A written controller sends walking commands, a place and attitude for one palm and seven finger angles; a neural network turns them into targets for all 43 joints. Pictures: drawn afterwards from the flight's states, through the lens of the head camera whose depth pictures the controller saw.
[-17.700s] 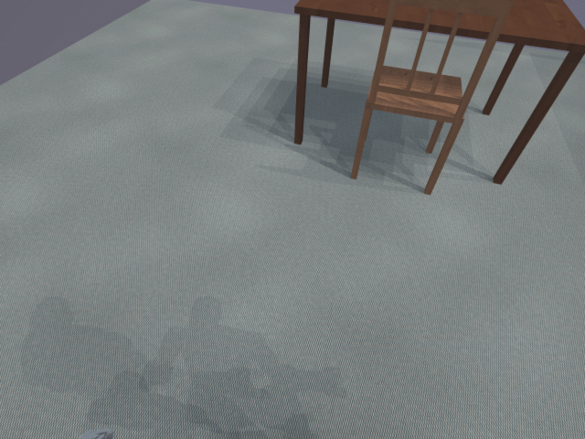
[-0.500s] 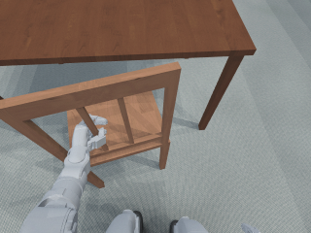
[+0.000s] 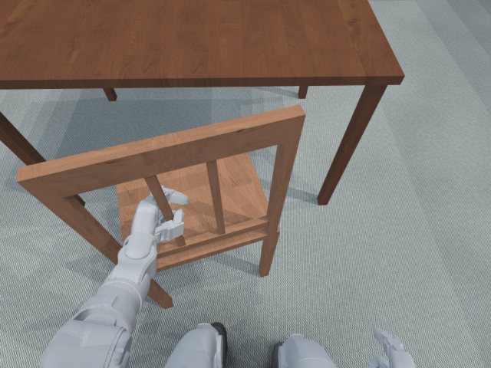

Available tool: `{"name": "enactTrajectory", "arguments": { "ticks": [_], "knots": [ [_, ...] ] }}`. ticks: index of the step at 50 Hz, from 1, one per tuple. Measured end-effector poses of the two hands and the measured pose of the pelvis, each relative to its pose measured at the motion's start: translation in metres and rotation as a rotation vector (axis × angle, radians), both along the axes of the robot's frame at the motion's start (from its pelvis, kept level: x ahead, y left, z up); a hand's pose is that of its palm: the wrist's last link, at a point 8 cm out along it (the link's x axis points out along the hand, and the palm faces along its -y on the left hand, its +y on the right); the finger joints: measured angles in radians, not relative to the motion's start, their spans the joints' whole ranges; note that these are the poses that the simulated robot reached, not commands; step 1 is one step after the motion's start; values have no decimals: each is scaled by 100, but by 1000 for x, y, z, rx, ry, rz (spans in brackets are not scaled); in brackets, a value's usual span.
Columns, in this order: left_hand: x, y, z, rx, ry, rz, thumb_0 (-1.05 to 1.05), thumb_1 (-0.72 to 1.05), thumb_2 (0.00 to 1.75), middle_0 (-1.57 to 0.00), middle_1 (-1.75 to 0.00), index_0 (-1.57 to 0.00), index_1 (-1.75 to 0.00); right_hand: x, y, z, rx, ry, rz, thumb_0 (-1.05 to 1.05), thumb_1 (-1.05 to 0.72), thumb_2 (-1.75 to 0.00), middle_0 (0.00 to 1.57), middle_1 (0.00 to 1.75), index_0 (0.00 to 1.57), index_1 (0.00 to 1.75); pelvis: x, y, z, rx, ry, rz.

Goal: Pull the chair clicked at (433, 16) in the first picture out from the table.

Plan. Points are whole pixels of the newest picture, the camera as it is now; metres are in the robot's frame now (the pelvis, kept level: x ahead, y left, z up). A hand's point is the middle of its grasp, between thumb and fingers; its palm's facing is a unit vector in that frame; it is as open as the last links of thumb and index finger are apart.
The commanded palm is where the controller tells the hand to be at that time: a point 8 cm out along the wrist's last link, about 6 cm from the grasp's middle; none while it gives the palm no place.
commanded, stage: step backward, pulling the chair out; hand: left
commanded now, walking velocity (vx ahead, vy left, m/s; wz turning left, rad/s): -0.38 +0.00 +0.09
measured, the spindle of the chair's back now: (168, 215) +0.38 +0.17 -0.07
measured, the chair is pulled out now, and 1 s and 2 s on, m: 0.18 0.27 0.29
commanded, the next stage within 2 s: none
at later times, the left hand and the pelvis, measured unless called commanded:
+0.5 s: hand (173, 253) +0.30 +0.15 -0.06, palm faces +0.02 -0.98 -0.18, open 5.0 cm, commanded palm +0.30 +0.20 -0.06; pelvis -0.06 +0.01 +0.00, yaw +4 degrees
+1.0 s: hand (166, 271) +0.27 +0.15 -0.06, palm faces +0.05 -0.97 -0.23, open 5.1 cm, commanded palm +0.28 +0.20 -0.05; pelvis -0.08 +0.00 -0.01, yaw +3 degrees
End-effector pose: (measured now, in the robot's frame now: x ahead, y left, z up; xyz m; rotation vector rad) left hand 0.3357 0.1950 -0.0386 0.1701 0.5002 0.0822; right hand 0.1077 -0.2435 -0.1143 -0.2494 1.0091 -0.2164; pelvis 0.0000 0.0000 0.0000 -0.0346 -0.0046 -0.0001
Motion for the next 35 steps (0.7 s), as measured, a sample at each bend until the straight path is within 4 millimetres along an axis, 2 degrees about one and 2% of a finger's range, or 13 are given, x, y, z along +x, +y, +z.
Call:
{"name": "enactTrajectory", "arguments": {
  "ticks": [4,9,15,19,24,30,35],
  "knots": [
    [-11,-2,0,6,3,43,1,73,84,-33,-115,-49,-145,-14,-1,-11,46,3,7,1,-91,-89,20,30,20,30,-12,-13,-3,-17,-18,7],
    [-25,-5,0,21,-1,80,1,72,84,-35,-116,-49,-145,-38,-18,-17,47,66,-1,1,-91,-89,20,30,20,30,-19,-23,-4,35,-14,19],
    [-40,-8,2,-3,28,95,2,73,83,-32,-116,-49,-145,-56,-38,-6,-18,130,7,1,-91,-89,20,30,20,30,-27,-17,6,72,29,59],
    [-45,-5,2,-7,27,46,2,74,82,-30,-118,-49,-145,-62,-43,0,-87,141,20,1,-91,-89,20,30,20,30,-39,-3,4,64,67,100],
    [-54,1,2,-5,23,-12,2,74,81,-28,-120,-49,-145,-70,-29,8,-95,116,-1,1,-91,-89,20,30,20,30,-57,7,6,83,56,67],
    [-66,4,1,13,4,-8,1,72,82,-31,-121,-49,-145,-81,-6,-6,-4,93,-16,1,-91,-89,20,30,20,30,-66,3,-3,66,42,53],
    [-76,4,1,21,2,13,1,71,84,-33,-121,-49,-145,-95,4,-17,47,102,-21,1,-91,-89,20,30,20,30,-73,1,-5,63,54,52]
  ]
}}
